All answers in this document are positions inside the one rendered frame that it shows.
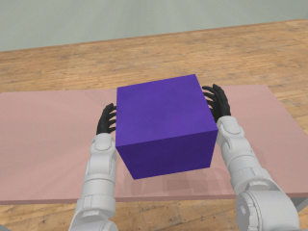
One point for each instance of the robot right upper arm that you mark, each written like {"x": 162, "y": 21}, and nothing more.
{"x": 265, "y": 211}

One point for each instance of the left robot forearm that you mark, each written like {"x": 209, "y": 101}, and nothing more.
{"x": 97, "y": 198}

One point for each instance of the robot left upper arm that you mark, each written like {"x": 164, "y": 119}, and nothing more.
{"x": 100, "y": 225}

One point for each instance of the right robot forearm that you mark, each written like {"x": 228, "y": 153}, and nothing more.
{"x": 240, "y": 160}

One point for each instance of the carton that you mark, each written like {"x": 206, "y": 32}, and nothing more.
{"x": 164, "y": 127}

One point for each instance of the robot right hand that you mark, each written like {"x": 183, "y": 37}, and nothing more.
{"x": 220, "y": 106}

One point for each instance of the table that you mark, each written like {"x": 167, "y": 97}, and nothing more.
{"x": 45, "y": 139}

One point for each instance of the robot left hand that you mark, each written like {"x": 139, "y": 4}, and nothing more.
{"x": 104, "y": 122}

